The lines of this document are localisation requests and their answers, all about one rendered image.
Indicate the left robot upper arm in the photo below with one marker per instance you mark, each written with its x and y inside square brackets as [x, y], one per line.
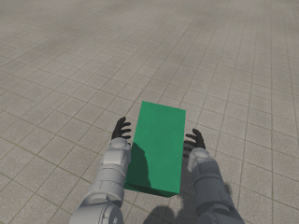
[102, 213]

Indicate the right robot upper arm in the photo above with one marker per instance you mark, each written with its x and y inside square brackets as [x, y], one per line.
[211, 217]

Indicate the carton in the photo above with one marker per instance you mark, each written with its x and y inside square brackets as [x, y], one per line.
[156, 152]

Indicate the robot right hand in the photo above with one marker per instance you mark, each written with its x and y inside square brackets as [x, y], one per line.
[198, 139]

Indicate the right robot forearm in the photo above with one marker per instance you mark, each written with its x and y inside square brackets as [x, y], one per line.
[211, 195]

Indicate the robot left hand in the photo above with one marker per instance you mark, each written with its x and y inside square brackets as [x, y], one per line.
[118, 132]

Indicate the left robot forearm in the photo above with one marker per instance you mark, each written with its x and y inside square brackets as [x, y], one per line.
[108, 184]

